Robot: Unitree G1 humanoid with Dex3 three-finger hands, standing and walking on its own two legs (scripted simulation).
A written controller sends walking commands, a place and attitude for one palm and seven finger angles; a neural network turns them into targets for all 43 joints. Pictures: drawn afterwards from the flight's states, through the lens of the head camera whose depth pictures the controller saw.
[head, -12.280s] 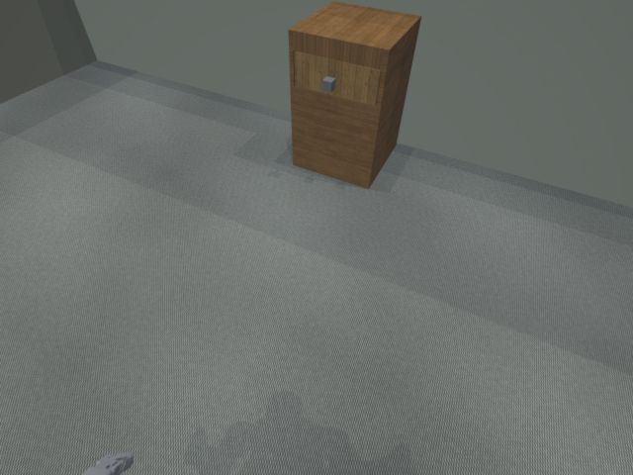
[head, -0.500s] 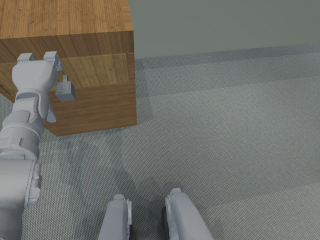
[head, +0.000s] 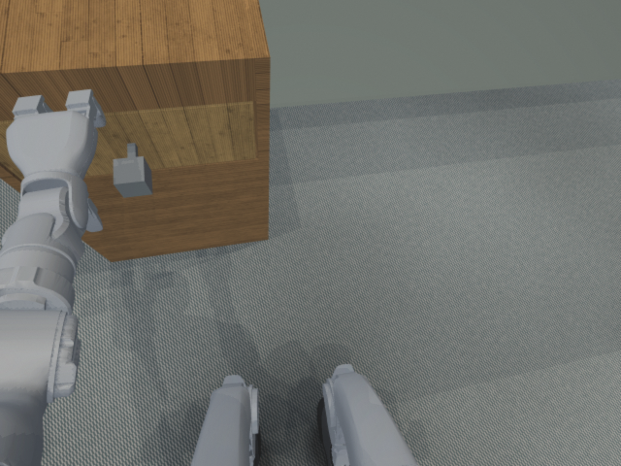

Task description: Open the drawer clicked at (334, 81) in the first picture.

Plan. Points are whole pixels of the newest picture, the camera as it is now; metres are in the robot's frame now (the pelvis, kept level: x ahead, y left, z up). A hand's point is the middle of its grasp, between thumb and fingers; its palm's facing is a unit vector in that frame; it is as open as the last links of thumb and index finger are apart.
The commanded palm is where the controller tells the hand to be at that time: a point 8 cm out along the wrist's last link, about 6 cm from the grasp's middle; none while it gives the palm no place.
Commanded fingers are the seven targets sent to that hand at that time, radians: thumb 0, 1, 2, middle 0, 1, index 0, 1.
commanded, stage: move the hooked fingers above the handle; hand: left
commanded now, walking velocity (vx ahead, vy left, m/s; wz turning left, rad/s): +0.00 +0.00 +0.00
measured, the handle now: (133, 166) +0.55 +0.24 -0.11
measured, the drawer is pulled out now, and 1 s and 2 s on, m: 0.00 0.00 0.00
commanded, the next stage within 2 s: none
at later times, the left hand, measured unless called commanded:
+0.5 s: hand (84, 183) +0.49 +0.28 -0.05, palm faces -0.11 -0.02 -0.99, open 13.8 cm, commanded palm +0.50 +0.24 +0.01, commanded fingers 0.00 -0.50 0.30 -0.30 -1.20 -0.30 -1.20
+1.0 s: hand (86, 188) +0.48 +0.28 -0.06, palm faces -0.11 -0.01 -0.99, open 13.8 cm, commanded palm +0.50 +0.24 +0.01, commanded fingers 0.00 -0.50 0.30 -0.30 -1.20 -0.30 -1.20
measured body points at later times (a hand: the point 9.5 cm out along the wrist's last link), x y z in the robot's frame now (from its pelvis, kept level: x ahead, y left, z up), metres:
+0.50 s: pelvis -0.01 +0.01 +0.00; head +0.17 +0.03 +0.41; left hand +0.49 +0.27 +0.00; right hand +0.02 -0.26 -0.13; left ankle +0.02 +0.10 -0.60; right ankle +0.04 -0.13 -0.60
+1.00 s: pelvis -0.01 -0.01 -0.01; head +0.18 +0.01 +0.40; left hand +0.49 +0.27 +0.00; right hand +0.01 -0.28 -0.13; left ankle +0.02 +0.09 -0.60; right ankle +0.04 -0.13 -0.60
